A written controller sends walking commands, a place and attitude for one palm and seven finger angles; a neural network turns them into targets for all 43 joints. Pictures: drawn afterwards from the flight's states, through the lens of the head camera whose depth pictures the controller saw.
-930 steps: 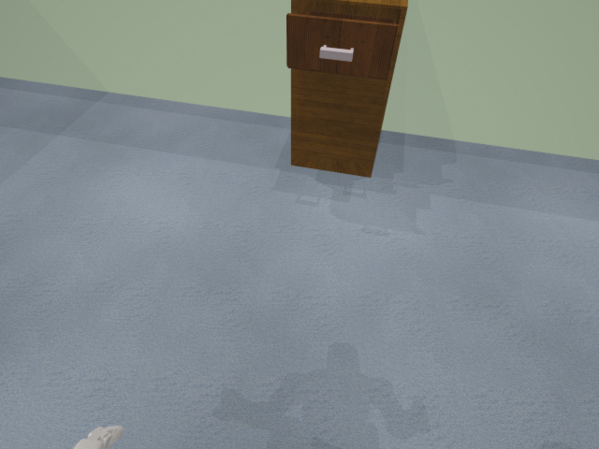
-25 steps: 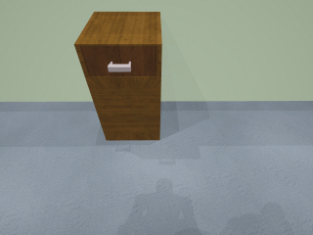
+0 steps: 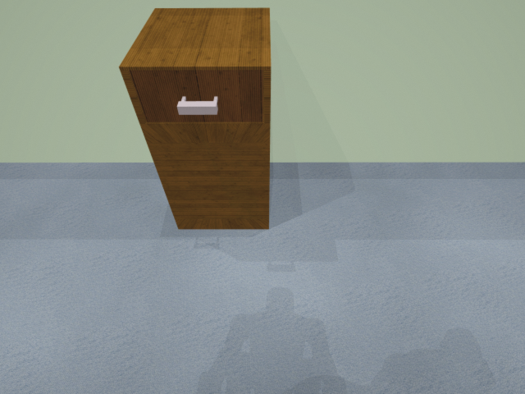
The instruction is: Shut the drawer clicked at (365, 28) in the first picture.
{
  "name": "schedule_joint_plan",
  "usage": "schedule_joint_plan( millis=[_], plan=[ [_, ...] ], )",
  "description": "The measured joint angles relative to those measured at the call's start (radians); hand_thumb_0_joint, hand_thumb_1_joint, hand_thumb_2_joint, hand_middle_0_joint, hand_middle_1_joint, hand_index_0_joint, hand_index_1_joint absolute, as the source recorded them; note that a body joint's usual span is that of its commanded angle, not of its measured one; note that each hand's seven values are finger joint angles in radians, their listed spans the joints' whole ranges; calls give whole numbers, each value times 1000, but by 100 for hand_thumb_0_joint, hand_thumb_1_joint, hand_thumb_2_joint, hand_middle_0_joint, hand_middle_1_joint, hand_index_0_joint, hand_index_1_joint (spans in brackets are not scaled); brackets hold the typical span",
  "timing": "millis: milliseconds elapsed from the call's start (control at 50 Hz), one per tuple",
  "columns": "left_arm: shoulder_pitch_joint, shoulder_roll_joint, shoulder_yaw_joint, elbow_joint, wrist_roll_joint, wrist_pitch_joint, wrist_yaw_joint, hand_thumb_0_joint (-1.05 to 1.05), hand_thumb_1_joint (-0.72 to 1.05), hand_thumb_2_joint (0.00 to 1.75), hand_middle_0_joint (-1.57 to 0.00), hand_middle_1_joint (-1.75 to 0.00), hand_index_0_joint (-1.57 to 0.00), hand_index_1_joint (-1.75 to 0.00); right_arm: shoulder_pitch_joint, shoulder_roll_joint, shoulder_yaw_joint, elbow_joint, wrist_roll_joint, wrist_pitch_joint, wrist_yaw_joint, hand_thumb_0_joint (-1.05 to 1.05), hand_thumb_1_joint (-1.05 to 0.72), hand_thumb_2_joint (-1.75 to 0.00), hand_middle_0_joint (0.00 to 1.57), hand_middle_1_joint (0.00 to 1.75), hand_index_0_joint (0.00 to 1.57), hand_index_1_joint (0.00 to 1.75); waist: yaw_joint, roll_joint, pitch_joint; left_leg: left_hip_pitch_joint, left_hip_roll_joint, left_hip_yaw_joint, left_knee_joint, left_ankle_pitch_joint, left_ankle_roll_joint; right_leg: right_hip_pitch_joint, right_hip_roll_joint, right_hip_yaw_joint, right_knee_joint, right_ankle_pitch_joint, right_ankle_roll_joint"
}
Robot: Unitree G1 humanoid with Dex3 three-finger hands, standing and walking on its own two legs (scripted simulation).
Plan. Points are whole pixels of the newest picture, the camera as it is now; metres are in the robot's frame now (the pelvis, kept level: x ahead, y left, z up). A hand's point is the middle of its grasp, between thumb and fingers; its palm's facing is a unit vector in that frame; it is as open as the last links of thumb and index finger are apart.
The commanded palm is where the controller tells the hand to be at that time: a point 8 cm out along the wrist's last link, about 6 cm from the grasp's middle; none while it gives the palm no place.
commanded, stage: look to check the result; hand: left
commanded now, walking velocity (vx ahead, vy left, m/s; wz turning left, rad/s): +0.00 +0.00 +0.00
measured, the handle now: (198, 103) +0.88 +0.25 -0.07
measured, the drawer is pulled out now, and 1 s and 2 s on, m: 0.00 0.00 0.00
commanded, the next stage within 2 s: stand and wait in 0.12 s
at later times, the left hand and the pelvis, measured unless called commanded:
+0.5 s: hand out of the picture +0.05 +0.19 -0.17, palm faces +0.01 -0.97 -0.26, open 7.3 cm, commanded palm none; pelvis +0.02 -0.01 +0.00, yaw -1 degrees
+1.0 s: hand out of the picture +0.07 +0.20 -0.16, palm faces +0.00 -0.96 -0.28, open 7.3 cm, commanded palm none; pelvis +0.03 -0.01 +0.00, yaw -1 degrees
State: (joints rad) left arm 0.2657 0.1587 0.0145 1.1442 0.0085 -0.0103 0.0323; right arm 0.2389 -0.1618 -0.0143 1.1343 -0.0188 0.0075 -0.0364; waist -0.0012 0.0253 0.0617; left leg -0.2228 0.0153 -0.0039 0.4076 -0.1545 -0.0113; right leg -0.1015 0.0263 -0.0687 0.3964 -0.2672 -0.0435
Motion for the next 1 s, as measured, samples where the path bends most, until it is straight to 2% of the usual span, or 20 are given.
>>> schedule_joint_plan(
  millis=[1000],
  plan=[
    [-71, 66, 4, -19, -1, -8, -8, 0, 91, 90, -20, -30, -21, -30, -56, -71, 4, -4, 1, -5, 3, 1, -91, -90, 20, 30, 20, 30, -2, -5, -9, 61, 14, 20, -49, -18, -15, 62, 14, 23, -70, 2, -10]
  ],
)
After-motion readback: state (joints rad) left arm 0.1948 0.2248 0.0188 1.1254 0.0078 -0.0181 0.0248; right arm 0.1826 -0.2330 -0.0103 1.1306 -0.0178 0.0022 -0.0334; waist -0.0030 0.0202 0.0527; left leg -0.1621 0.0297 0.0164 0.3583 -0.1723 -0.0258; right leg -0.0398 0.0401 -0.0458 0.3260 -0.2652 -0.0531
